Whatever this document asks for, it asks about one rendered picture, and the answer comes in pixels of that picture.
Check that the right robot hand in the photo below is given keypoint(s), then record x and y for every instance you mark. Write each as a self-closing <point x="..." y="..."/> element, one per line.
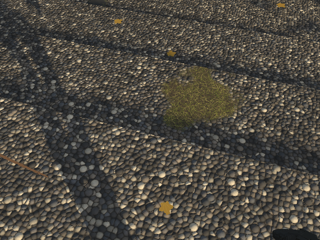
<point x="293" y="234"/>

